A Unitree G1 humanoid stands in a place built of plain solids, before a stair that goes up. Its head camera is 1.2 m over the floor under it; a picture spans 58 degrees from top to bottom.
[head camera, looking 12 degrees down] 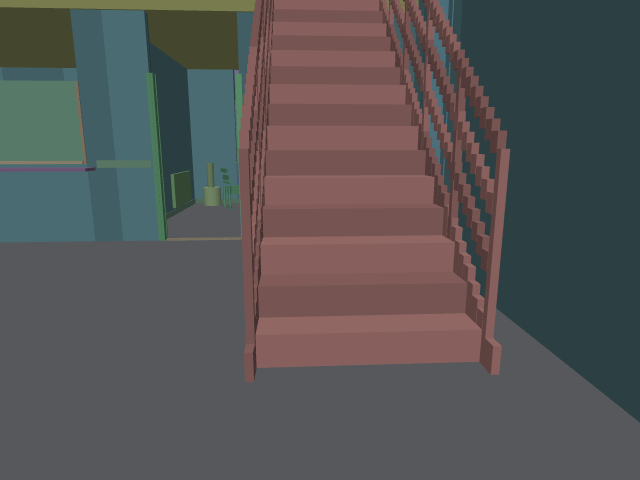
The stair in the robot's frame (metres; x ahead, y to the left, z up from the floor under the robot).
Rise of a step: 0.20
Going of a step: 0.25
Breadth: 1.37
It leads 3 degrees to the left of straight ahead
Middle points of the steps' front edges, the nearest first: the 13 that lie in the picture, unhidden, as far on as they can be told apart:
2.25 -0.28 0.20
2.50 -0.27 0.40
2.74 -0.25 0.59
2.99 -0.24 0.79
3.24 -0.22 0.99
3.48 -0.21 1.18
3.73 -0.20 1.38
3.98 -0.18 1.58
4.22 -0.17 1.78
4.47 -0.15 1.97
4.72 -0.14 2.17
4.96 -0.13 2.37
5.21 -0.11 2.57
